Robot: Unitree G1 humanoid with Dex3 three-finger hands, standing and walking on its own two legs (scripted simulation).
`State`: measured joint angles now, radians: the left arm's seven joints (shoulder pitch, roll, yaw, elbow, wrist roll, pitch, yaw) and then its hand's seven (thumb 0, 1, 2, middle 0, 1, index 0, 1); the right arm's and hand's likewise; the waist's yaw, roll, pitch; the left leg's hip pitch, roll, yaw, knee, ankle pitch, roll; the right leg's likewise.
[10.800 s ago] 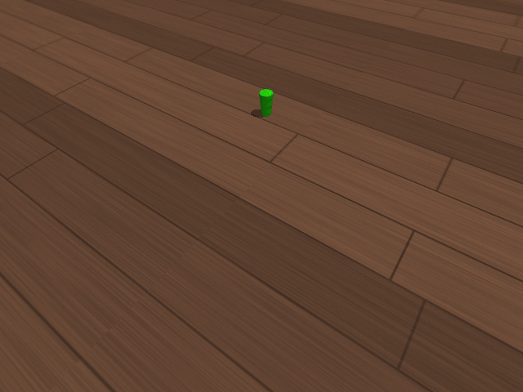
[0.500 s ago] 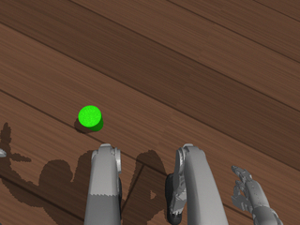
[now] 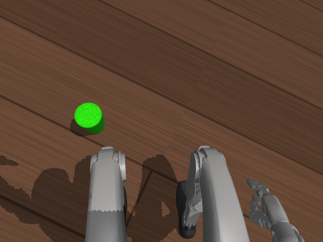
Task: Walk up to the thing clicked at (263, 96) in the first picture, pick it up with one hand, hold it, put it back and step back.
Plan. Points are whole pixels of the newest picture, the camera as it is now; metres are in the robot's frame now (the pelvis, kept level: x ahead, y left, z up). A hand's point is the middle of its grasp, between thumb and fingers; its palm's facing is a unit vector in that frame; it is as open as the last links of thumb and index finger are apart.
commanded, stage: go down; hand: left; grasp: from the side
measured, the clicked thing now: (92, 121) +0.45 +0.24 -0.34
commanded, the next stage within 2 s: approach in 0.58 s
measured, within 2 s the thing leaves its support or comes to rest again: neither
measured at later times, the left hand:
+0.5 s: hand out of the picture +0.37 +0.42 -0.02, palm faces +0.23 -0.97 -0.10, open 17.5 cm
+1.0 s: hand out of the picture +0.39 +0.41 -0.09, palm faces +0.23 -0.97 +0.00, open 17.7 cm
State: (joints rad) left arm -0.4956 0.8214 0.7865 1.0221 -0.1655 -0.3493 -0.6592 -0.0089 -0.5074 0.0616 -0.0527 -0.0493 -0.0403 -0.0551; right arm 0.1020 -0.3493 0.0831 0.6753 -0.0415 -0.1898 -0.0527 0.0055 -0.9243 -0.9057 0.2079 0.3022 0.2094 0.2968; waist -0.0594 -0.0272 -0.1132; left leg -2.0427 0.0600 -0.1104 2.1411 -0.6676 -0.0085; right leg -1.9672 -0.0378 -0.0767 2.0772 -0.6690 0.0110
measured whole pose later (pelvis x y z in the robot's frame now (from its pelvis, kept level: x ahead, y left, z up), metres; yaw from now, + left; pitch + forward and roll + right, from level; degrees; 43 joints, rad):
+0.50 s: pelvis +0.00 +0.00 -0.03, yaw +0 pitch +32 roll -7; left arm -0.55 0.87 0.82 1.06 -0.18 -0.36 -0.70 -0.01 -0.54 0.08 -0.05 -0.05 -0.03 -0.06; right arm 0.11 -0.36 0.09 0.70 -0.05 -0.18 -0.04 0.00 -0.93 -0.91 0.21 0.30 0.21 0.30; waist -0.06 -0.03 -0.09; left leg -2.11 0.06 -0.12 2.22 -0.68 -0.01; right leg -2.03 -0.04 -0.07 2.16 -0.68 0.01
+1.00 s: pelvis -0.01 +0.00 -0.07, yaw -3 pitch +28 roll -8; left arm -0.64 0.92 0.83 1.27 -0.27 -0.58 -0.74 -0.01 -0.60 0.03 -0.08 -0.06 -0.05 -0.09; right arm 0.04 -0.38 0.18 0.68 -0.09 -0.19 0.00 0.00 -0.92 -0.90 0.21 0.30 0.21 0.30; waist -0.11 -0.09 0.00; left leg -2.20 0.06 -0.16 2.37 -0.68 -0.01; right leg -2.11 -0.02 -0.10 2.28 -0.67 0.02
